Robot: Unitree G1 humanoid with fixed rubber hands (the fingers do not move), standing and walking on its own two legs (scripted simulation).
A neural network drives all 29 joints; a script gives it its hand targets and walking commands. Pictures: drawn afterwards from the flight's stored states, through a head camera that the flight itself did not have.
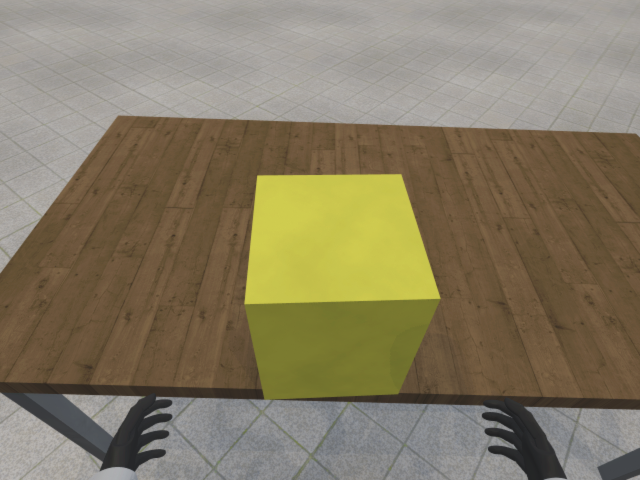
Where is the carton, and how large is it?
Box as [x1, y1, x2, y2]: [244, 174, 440, 399]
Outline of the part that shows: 400,174 257,175 244,304 264,399 398,393 440,298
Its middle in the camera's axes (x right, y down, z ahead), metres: +0.01 +0.07 +0.55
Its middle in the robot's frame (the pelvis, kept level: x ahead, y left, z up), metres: +0.37 -0.01 +0.02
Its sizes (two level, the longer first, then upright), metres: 0.210 0.200 0.250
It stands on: a table, 0.68 m high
